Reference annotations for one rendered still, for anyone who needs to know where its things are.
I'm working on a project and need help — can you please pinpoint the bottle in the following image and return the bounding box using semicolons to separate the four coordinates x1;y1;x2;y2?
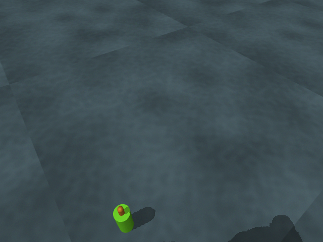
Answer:
113;204;134;233

